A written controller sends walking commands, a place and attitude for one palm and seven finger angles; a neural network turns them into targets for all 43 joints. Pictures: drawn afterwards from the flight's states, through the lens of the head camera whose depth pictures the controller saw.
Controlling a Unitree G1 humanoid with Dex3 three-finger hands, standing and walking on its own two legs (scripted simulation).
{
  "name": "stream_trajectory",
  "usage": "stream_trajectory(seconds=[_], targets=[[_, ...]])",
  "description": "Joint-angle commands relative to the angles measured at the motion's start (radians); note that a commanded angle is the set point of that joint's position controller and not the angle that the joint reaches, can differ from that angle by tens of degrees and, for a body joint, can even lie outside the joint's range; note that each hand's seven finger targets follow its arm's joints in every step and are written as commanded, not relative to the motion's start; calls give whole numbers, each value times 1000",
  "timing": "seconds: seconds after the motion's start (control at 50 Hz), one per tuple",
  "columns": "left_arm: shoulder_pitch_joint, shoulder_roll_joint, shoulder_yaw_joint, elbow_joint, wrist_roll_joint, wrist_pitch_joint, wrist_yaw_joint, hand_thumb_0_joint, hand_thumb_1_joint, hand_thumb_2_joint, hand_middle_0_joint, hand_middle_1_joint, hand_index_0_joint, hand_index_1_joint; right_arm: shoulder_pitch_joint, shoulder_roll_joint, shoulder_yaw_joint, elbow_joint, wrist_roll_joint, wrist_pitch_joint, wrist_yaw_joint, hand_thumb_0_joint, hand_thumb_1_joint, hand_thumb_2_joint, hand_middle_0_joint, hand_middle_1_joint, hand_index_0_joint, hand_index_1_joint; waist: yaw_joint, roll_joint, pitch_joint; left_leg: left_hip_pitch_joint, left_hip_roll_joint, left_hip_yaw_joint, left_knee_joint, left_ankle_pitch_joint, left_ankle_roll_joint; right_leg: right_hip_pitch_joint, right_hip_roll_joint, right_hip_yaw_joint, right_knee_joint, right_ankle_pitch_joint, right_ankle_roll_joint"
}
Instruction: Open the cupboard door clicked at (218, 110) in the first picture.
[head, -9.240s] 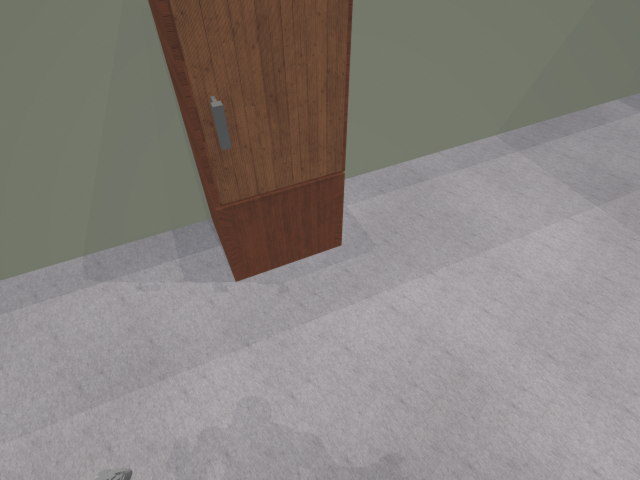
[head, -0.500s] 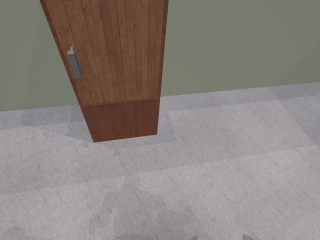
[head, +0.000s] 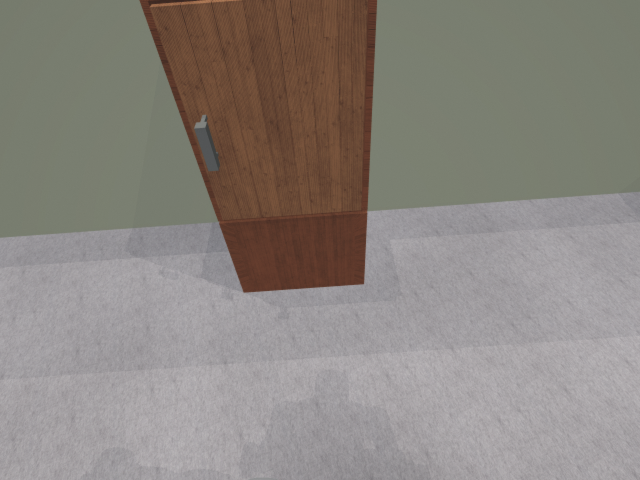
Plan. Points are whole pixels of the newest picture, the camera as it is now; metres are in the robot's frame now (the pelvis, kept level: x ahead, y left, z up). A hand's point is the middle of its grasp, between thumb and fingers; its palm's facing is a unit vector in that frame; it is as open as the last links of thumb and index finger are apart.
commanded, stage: take the last steps up to it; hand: left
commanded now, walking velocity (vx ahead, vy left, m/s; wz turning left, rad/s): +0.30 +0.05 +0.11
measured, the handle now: (209, 142) +0.86 +0.34 -0.06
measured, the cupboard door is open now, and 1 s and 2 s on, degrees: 0 0 0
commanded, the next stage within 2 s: come to a stop and stand still in 0.92 s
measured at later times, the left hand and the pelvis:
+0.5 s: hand out of the picture +0.11 +0.23 -0.17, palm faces +0.08 -0.98 -0.18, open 7.4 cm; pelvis +0.09 +0.05 +0.00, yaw +2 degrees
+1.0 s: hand (213, 413) +0.26 +0.21 -0.18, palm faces +0.12 -0.98 -0.16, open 7.3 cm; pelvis +0.27 +0.04 +0.00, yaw +3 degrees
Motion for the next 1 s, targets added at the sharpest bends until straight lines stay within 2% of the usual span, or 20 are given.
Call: stream_trajectory(seconds=[0.0, 0.06, 0.12, 0.14, 0.16, 0.18, 0.2, 0.24, 0.32, 0.5, 0.54, 0.56, 0.58, 0.6, 0.62, 0.64, 0.68, 0.76, 0.9, 0.98], targets=[[124, 220, 59, 2, 1, -30, 7, 0, 900, 900, -200, -300, -200, -300, -113, -28, 1, -100, 0, -43, 13, 0, -900, -900, 200, 300, 200, 300, 74, -221, 35, -98, 31, 52, -169, -25, 3, 71, -261, 263, -295, -176, -106], [143, 224, 59, 31, 5, -32, 3, 0, 900, 900, -200, -300, -200, -300, -99, -10, 9, -93, 5, -60, 15, 0, -900, -900, 200, 300, 200, 300, 74, -234, 23, -10, 25, 83, -301, -53, 22, 51, -263, 250, -293, -202, -111], [107, 215, 56, 54, -5, -23, -2, 0, 900, 900, -200, -300, -200, -300, 24, 3, 18, -45, 6, -75, 6, 0, -900, -900, 200, 300, 200, 300, 14, -201, 17, 238, -11, 154, -525, 68, 32, -92, -192, 150, -227, -267, -60], [92, 195, 52, 58, -11, -20, -5, 0, 900, 900, -200, -300, -200, -300, 88, -12, 16, -18, 8, -83, 0, 0, -900, -900, 200, 300, 200, 300, -17, -127, 2, 359, -5, 147, -609, 89, 33, -164, -159, 114, -159, -290, -31], [81, 153, 40, 47, -15, -13, -11, 0, 900, 900, -200, -300, -200, -300, 158, -65, 5, 5, 5, -90, -12, 0, -900, -900, 200, 300, 200, 300, -51, 23, 5, 467, 96, 0, -672, -36, 69, -307, -97, 59, -15, -322, 9], [51, 85, 26, 16, -16, -13, -18, 0, 900, 900, -200, -300, -200, -300, 245, -151, -13, 22, -3, -93, -21, 0, -900, -900, 200, 300, 200, 300, -91, 262, 23, 495, 304, -288, -815, -218, 152, -450, 6, -50, 243, -291, 48], [-32, 91, 22, -29, -9, -19, -20, 0, 900, 900, -200, -300, -200, -300, 281, -181, -17, 30, -4, -94, -27, 0, -900, -900, 200, 300, 200, 300, -111, 231, 81, 440, 389, -425, -885, -256, 223, -529, 10, 5, 395, -309, 39], [-68, 115, 32, -14, -5, -16, -27, 0, 900, 900, -200, -300, -200, -300, 195, -125, 1, 23, 3, -102, -36, 0, -900, -900, 200, 300, 200, 300, -72, 182, 136, 321, 361, -361, -908, -248, 230, -537, -47, 91, 570, -201, 26], [26, 81, 27, 47, -7, -12, -40, 0, 900, 900, -200, -300, -200, -300, 133, -65, 21, 23, 10, -131, -43, 0, -900, -900, 200, 300, 200, 300, -5, 80, 121, 300, 253, -113, -880, 131, 199, -451, -56, 76, 566, -31, 53], [-118, 55, 34, -10, -14, -16, -43, 0, 900, 900, -200, -300, -200, -300, 207, -57, 8, 89, -1, -137, -47, 0, -900, -900, 200, 300, 200, 300, -24, 73, 140, 311, 265, -22, -807, 357, 207, -328, -28, 25, 232, 17, 45], [-75, 69, 41, -1, -14, -26, -42, 0, 900, 900, -200, -300, -200, -300, 198, -59, 5, 97, -3, -134, -46, 0, -900, -900, 200, 300, 200, 300, 1, 58, 110, 283, 257, -17, -722, 404, 188, -192, 5, 9, 154, 23, 25], [27, 85, 49, 31, -11, -34, -41, 0, 900, 900, -200, -300, -200, -300, 185, -62, 7, 97, 0, -132, -47, 0, -900, -900, 200, 300, 200, 300, 52, 24, 64, 250, 225, 21, -600, 463, 165, -47, 32, -11, 94, 52, 14], [186, 131, 60, 80, -5, -47, -37, 0, 900, 900, -200, -300, -200, -300, 180, -53, 8, 98, 7, -136, -41, 0, -900, -900, 200, 300, 200, 300, 119, -46, -18, 187, 158, 75, -384, 465, 128, 153, 15, 30, 40, 66, -5], [326, 234, 85, 119, 4, -64, -22, 0, 900, 900, -200, -300, -200, -300, 225, 11, 15, 79, 21, -142, -31, 0, -900, -900, 200, 300, 200, 300, 153, -299, -158, -24, 39, 139, -46, 163, 83, 380, -237, 374, -64, 51, -86], [379, 291, 86, 127, -18, -61, -16, 0, 900, 900, -200, -300, -200, -300, 190, 14, 22, 35, 25, -137, -29, 0, -900, -900, 200, 300, 200, 300, 140, -333, -182, -163, -26, 69, 205, -195, 76, 386, -392, 654, -210, 86, -171], [279, 271, 87, 108, -21, -58, -9, 0, 900, 900, -200, -300, -200, -300, 149, 8, 14, 31, 26, -128, -28, 0, -900, -900, 200, 300, 200, 300, 116, -261, -138, -195, 26, -9, 317, -139, 85, 282, -398, 660, -262, -113, -183], [95, 170, 58, 55, -17, -57, -2, 0, 900, 900, -200, -300, -200, -300, 78, 12, 11, 25, 8, -121, -19, 0, -900, -900, 200, 300, 200, 300, 56, -110, 22, -208, 103, -25, 304, 49, 78, 30, -317, 468, -293, -203, -150], [40, 93, 37, 51, -6, -71, 3, 0, 900, 900, -200, -300, -200, -300, 161, 58, 17, 54, -3, -86, -12, 0, -900, -900, 200, 300, 200, 300, -26, -146, 27, -79, 112, 33, 100, 123, 36, -122, -209, 188, -306, 45, -110], [94, 152, 41, 87, -6, -72, -5, 0, 900, 900, -200, -300, -200, -300, -5, 51, 27, -23, 6, -105, 5, 0, -900, -900, 200, 300, 200, 300, 18, -136, 38, -28, 79, 97, -297, 152, 25, -11, -210, 151, -265, 172, -135], [85, 150, 44, 99, -12, -53, -4, 0, 900, 900, -200, -300, -200, -300, 44, 22, 25, -9, 5, -119, -1, 0, -900, -900, 200, 300, 200, 300, -20, -131, 41, 197, 39, 136, -490, 227, 34, -77, -167, 109, -148, 109, -90]])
